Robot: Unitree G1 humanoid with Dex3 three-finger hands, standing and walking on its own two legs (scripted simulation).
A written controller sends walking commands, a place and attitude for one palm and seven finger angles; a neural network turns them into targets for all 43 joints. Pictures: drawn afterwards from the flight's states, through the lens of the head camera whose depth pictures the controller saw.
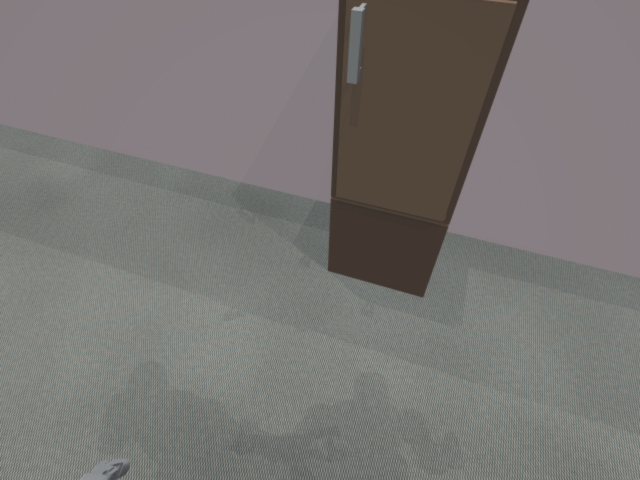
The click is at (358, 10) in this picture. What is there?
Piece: cupboard door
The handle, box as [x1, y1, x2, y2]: [347, 3, 366, 83]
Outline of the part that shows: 366,3 362,3 358,7 353,7 351,10 347,82 356,83 358,80 360,71 359,65 363,18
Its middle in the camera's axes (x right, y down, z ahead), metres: +0.08 -0.44 +0.87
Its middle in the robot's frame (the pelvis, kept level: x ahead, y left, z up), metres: +0.97 -0.04 +0.15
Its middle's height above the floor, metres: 0.91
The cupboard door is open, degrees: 0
